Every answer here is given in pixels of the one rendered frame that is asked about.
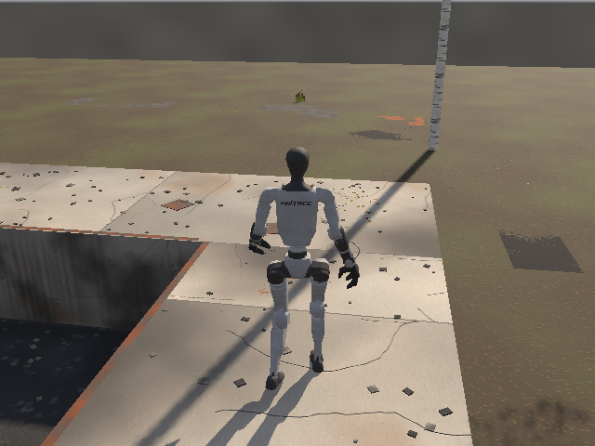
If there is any left robot forearm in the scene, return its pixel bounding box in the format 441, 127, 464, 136
249, 221, 262, 246

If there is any right robot shin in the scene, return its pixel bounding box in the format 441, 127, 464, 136
311, 302, 325, 361

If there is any robot left hand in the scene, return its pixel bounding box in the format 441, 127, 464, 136
248, 239, 271, 255

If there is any right robot forearm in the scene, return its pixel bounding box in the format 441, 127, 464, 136
334, 226, 356, 268

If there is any robot right upper arm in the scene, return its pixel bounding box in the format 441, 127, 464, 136
316, 188, 343, 241

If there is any robot left upper arm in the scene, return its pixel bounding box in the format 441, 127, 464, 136
253, 187, 278, 236

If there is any robot left thigh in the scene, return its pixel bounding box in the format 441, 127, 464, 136
267, 260, 290, 328

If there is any robot right hand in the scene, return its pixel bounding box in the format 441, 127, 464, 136
338, 264, 360, 289

